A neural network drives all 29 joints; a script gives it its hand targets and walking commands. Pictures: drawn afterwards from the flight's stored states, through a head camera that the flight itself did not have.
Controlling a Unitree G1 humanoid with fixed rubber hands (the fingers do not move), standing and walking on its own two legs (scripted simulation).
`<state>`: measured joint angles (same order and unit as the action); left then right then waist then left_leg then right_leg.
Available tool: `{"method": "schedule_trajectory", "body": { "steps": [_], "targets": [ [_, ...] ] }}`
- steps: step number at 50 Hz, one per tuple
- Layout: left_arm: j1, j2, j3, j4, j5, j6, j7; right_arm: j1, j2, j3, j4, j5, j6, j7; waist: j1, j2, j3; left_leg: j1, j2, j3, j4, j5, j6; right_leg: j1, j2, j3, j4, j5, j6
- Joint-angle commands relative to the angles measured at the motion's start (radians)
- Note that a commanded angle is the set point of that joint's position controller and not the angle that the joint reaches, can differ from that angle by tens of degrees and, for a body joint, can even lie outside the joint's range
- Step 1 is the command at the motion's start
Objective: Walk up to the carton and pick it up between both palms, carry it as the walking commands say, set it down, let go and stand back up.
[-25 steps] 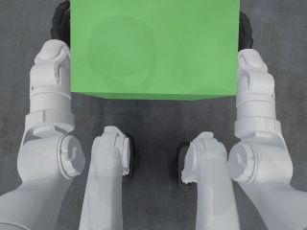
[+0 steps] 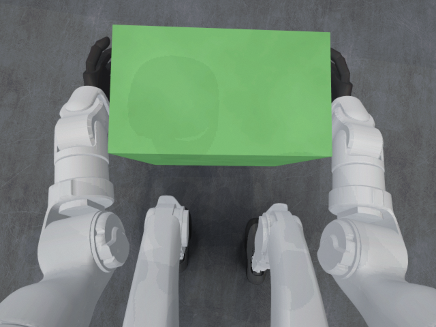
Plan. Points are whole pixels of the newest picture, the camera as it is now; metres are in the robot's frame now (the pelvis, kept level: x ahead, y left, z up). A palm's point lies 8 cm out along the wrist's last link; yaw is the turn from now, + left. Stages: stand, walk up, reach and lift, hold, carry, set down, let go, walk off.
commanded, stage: reach and lift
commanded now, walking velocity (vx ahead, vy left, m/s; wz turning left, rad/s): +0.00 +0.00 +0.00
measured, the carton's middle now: (218, 117) +0.46 +0.04 -0.13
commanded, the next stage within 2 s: none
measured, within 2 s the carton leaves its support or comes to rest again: neither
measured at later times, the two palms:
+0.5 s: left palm (76, 83) +0.45 +0.23 +0.01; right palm (366, 91) +0.47 -0.16 +0.01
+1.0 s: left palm (41, 75) +0.43 +0.22 +0.08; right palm (418, 84) +0.45 -0.17 +0.09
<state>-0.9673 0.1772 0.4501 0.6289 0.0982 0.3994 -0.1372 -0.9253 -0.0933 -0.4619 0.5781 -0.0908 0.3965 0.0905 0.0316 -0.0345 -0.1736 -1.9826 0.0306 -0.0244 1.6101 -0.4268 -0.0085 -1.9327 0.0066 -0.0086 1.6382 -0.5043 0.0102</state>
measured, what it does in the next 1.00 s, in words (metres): rises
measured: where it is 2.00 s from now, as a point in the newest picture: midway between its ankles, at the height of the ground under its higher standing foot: (217, 256)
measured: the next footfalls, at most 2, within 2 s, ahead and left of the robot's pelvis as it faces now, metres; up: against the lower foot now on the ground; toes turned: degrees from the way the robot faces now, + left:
none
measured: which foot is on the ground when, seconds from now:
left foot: down 0.00-1.00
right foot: down 0.00-1.00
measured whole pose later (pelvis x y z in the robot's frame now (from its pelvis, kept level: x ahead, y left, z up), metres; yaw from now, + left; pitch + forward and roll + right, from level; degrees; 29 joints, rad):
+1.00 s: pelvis +0.04 +0.00 +0.14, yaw +1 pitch +35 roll -1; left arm -0.62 0.06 0.44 0.51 0.15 0.40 -0.18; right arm -0.59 -0.01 -0.44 0.48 -0.13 0.40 0.15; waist 0.02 -0.04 -0.20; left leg -1.36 0.02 -0.01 1.09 -0.34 -0.01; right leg -1.32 0.00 0.00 1.12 -0.41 0.00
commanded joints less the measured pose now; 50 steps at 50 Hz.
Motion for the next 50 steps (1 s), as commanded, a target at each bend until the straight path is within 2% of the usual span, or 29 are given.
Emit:
{"method": "schedule_trajectory", "body": {
  "steps": [1,28,50],
  "targets": [
    [-0.506,-0.965,-0.524,-0.033,-0.114,0.012,-0.213,-0.611,0.917,0.538,-0.073,0.117,-0.017,0.206,0.024,0.034,-1.004,0.729,-0.153,0.072,-0.152,0.250,-0.006,0.465,0.154,-0.064,-0.190,0.214,0.011],
    [-0.288,-1.020,-0.534,-0.064,-0.069,0.015,-0.227,-0.391,0.962,0.544,-0.080,0.083,-0.015,0.231,0.013,0.035,-0.857,0.925,-0.155,0.045,-0.404,0.254,-0.003,0.697,0.149,-0.027,-0.435,0.235,0.015],
    [-0.095,-1.053,-0.561,-0.126,-0.039,0.013,-0.245,-0.189,0.996,0.583,-0.141,0.060,-0.012,0.253,0.008,0.029,-0.712,1.165,-0.146,0.019,-0.633,0.333,0.007,0.961,0.131,0.009,-0.668,0.320,0.009]
  ]
}}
